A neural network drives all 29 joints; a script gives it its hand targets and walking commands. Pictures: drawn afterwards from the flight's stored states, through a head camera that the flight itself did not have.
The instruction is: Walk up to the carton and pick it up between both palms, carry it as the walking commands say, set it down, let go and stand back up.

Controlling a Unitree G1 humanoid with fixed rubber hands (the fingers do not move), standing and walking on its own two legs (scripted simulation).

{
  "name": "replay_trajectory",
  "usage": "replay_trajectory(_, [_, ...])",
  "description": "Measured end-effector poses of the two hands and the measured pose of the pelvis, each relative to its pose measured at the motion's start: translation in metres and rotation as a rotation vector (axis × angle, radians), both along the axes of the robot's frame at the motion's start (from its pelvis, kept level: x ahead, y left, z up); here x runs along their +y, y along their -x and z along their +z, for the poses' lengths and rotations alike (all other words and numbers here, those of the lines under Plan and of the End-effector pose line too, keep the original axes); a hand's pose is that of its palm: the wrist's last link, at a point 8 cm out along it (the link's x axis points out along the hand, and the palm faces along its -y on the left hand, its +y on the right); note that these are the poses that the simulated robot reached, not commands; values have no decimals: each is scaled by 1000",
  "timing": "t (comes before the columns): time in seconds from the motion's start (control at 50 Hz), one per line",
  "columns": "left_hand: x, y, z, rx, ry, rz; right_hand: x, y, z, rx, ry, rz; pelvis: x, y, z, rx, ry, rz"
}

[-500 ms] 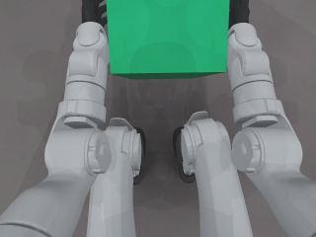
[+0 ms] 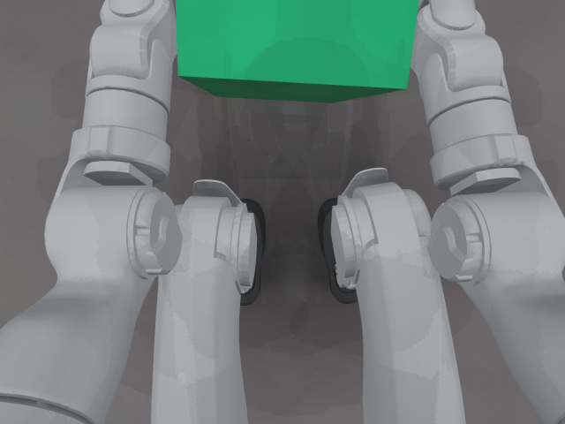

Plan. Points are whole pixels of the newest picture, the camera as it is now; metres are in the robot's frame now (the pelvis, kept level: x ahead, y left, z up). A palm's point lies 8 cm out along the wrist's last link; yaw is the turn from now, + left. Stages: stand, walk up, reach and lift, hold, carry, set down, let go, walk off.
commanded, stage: set down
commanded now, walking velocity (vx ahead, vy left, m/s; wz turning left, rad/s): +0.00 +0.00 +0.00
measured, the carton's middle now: out of the picture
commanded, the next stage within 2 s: none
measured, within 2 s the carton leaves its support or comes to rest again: rests again in 0.54 s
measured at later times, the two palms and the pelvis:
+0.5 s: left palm out of the picture +0.57 +0.12 -0.15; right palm out of the picture +0.54 -0.16 -0.16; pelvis +0.01 +0.00 -0.02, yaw +0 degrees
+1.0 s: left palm out of the picture +0.56 +0.13 -0.16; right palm out of the picture +0.53 -0.15 -0.16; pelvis +0.02 +0.00 -0.02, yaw +0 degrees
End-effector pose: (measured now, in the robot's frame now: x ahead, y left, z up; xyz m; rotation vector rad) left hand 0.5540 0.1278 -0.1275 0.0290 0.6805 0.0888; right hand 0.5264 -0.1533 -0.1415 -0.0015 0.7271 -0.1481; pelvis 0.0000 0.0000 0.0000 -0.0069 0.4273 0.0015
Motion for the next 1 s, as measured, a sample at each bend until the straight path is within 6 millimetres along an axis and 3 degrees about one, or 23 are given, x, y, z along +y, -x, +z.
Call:
replay_trajectory(0.1, [3,2,-9,31,-4,-1,2,-2,-4,31,18,21,1,1,-6,27,4,5])
replay_trajectory(0.38, [-11,-17,-21,34,3,-36,-11,-7,-19,30,9,-3,6,-9,-13,64,12,-3])
replay_trajectory(0.68, [0,-4,-27,42,7,-7,-2,-7,-18,33,5,0,0,-21,-21,174,4,-1])
replay_trajectory(1.0, [3,-6,-31,40,8,-22,-1,-8,-20,22,-12,16,5,-21,-22,172,8,-3])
